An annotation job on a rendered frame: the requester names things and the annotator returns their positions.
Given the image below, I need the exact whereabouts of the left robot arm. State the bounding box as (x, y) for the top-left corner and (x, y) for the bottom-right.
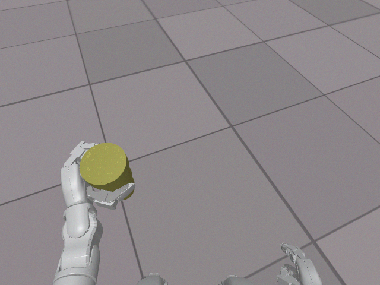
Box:
(53, 202), (103, 285)

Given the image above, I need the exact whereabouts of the right robot hand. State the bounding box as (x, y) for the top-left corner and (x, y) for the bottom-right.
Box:
(277, 242), (322, 285)

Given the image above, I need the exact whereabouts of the left robot hand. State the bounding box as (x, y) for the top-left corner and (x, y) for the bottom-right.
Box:
(60, 141), (135, 210)

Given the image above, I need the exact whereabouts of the cup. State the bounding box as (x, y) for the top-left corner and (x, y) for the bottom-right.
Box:
(80, 142), (135, 200)

